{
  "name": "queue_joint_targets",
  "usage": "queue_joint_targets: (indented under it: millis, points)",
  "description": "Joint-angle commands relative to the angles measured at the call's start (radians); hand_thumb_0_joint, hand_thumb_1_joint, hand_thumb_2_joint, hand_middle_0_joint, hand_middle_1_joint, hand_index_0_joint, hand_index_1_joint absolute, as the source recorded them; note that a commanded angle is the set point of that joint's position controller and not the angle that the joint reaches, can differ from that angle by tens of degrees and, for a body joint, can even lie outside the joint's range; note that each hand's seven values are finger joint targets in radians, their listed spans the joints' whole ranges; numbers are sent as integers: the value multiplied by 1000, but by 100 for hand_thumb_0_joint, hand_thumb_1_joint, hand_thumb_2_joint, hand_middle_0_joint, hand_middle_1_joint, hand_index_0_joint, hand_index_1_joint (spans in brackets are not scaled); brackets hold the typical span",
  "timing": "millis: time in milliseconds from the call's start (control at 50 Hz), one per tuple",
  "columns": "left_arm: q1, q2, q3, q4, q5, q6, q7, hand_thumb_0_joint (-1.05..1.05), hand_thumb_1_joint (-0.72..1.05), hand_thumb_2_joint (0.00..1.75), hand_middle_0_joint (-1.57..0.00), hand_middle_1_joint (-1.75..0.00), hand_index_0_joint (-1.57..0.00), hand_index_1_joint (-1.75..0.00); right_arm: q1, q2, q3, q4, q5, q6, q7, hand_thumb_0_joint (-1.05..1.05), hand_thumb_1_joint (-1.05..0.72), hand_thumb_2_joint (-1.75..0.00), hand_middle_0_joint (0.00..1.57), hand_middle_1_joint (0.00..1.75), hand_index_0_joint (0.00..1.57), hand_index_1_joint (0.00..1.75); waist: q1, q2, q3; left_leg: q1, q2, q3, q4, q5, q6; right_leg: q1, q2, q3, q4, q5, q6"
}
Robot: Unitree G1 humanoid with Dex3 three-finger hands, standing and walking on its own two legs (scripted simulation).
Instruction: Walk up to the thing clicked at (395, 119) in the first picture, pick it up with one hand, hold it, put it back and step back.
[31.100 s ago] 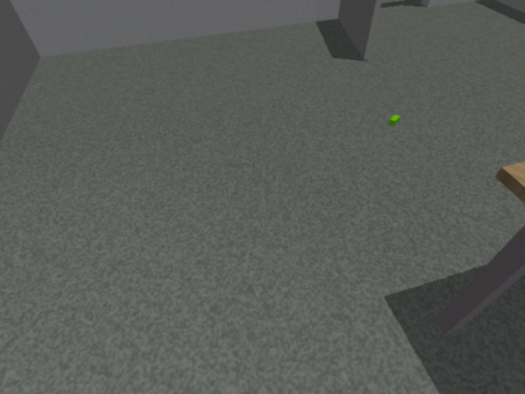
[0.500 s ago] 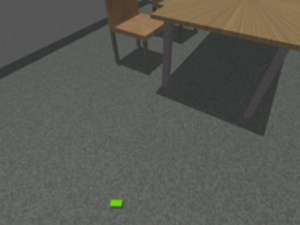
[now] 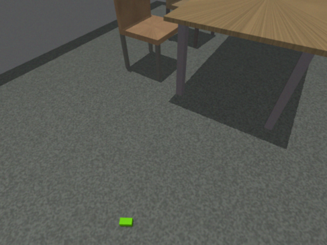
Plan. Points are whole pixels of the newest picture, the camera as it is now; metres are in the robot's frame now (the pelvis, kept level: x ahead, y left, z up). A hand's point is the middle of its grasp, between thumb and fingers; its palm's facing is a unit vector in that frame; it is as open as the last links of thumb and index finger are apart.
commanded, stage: stand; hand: left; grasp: from above
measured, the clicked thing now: (126, 222) +0.42 +0.26 -0.77
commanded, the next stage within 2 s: rise first in 0.70 s
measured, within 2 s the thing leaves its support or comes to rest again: neither
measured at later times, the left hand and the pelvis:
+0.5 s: hand out of the picture +0.06 +0.25 -0.16, palm faces -0.02 -0.94 -0.34, open 7.3 cm; pelvis +0.00 +0.00 +0.00, yaw +0 degrees
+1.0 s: hand out of the picture +0.14 +0.25 -0.17, palm faces +0.02 -0.95 -0.31, open 8.3 cm; pelvis -0.02 +0.00 -0.02, yaw +0 degrees
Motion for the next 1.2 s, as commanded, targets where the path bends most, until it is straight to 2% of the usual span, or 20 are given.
queue_joint_targets:
  millis: [0,160,320,440,620,700,760,780,800,820,840,860,900,940,980,1000,1040,1080,1120,1180]
  points:
    - [-32,220,38,-59,4,-19,16,0,90,90,-20,-30,-20,-30,-31,-211,-39,-58,-1,-17,-17,0,-90,-90,20,30,20,30,-4,13,-58,-15,104,-85,-56,140,37,13,-109,86,-48,143,-40]
    - [-28,216,36,-60,4,-21,16,0,90,90,-20,-30,-20,-30,-27,-214,-39,-56,0,-19,-18,0,-90,-90,20,30,20,30,-2,11,-78,-5,108,-85,-49,178,40,26,-111,86,-39,182,-37]
    - [-31,216,34,-60,3,-23,17,0,90,90,-20,-30,-20,-30,-27,-212,-40,-51,-1,-15,-16,0,-90,-90,20,30,20,30,-3,1,-48,-17,105,-89,-58,116,37,-2,-106,85,-59,108,-35]
    - [-32,219,35,-62,5,-25,18,0,90,90,-20,-30,-20,-30,-27,-209,-40,-55,-1,-16,-15,0,-90,-90,20,30,20,30,-6,4,-70,-15,106,-86,-50,146,40,22,-112,84,-48,166,-37]
    - [-22,216,34,-58,4,-20,16,0,90,90,-20,-30,-20,-30,-28,-213,-39,-50,-1,-17,-15,0,-90,-90,20,30,20,30,-2,16,-52,-25,107,-92,-62,113,37,10,-106,82,-53,112,-37]
    - [-22,215,35,-61,5,-20,17,0,90,90,-20,-30,-20,-30,-33,-215,-41,-55,-1,-18,-17,0,-90,-90,20,30,20,30,0,17,-82,-7,108,-87,-47,175,42,27,-112,81,-38,181,-39]
    - [-25,214,34,-58,4,-24,18,0,90,90,-20,-30,-20,-30,-27,-218,-43,-51,0,-17,-17,0,-90,-90,20,30,20,30,-5,2,-77,1,108,-88,-42,182,39,18,-110,80,-45,179,-36]
    - [-28,214,33,-62,3,-25,18,0,82,93,-22,-31,-20,-33,-25,-216,-42,-52,0,-16,-17,0,-91,-90,20,30,20,30,-4,-1,-81,0,109,-88,-40,190,40,24,-112,80,-43,188,-37]
    - [-379,55,43,-413,-52,-113,35,0,74,89,-30,-39,-28,-41,-19,-48,8,-327,69,-65,-40,0,-96,-91,20,30,20,30,-121,8,11,-135,-39,30,28,27,34,-215,28,11,20,78,-23]
    - [-478,87,52,-320,-50,-101,40,0,66,87,-32,-44,-27,-48,31,-75,2,-271,70,-63,-49,0,-89,-90,20,30,20,30,-99,-19,-20,-127,-40,26,42,-3,36,-167,27,-2,28,30,-23]
    - [-324,141,91,-152,-34,-61,43,0,58,90,-29,-48,-24,-53,61,-100,-12,-260,68,-52,-55,0,-88,-90,20,30,20,30,-84,-39,-15,-160,-48,28,61,-36,39,-183,32,-13,36,-20,-31]
    - [-243,178,124,-95,-24,-45,33,0,50,87,-29,-54,-25,-58,68,-110,-26,-290,69,-41,-55,0,-86,-89,20,30,20,30,-47,-39,-14,-197,-42,30,93,-14,35,-193,38,-18,64,-22,-33]
    - [-321,269,166,-135,15,-49,18,0,34,82,-30,-65,-29,-66,101,-108,-51,-323,57,-46,-69,0,-87,-89,20,30,20,30,-33,-33,-155,-206,-45,25,152,35,37,-177,28,-7,124,39,-29]
    - [-169,231,181,-39,67,-27,-13,0,22,78,-30,-76,-31,-74,138,-100,-73,-342,35,-54,-58,0,-90,-90,20,30,20,30,-27,-17,-212,-274,-50,14,230,88,32,-210,27,-3,211,104,-33]
    - [-85,246,229,-114,103,-11,-28,0,6,75,-33,-77,-34,-76,144,-90,-93,-391,26,-58,-48,0,-90,-90,20,30,20,30,29,49,-328,-267,-60,15,271,154,20,-174,26,-1,260,143,-40]
    - [-60,224,213,-147,118,6,-29,0,-2,73,-35,-77,-36,-76,135,-85,-95,-424,30,-58,-47,0,-88,-89,20,30,20,30,33,74,-343,-261,-61,14,267,160,14,-171,29,-2,259,138,-44]
    - [-67,164,176,-174,136,52,-20,0,-18,72,-38,-75,-37,-76,106,-70,-88,-468,35,-59,-42,0,-87,-89,20,30,20,30,23,63,-273,-320,-55,10,273,126,10,-225,36,-9,260,93,-46]
    - [-152,186,176,-253,154,90,-11,0,-25,73,-40,-73,-39,-74,80,-73,-88,-510,38,-61,-39,0,-90,-90,20,30,20,30,4,52,-260,-351,-45,0,296,75,12,-280,40,-14,278,36,-45]
    - [-104,174,182,-279,158,120,0,0,-26,72,-42,-73,-40,-74,80,-69,-91,-541,39,-68,-33,0,-90,-90,20,30,20,30,2,35,-253,-398,-40,-4,335,34,14,-330,44,-19,316,-15,-43]
    - [-120,139,169,-323,170,129,12,0,-24,69,-44,-72,-43,-73,105,-63,-94,-555,32,-93,-30,0,-91,-90,20,30,20,30,-26,-6,-251,-471,-32,-9,417,2,18,-428,49,-22,394,-47,-38]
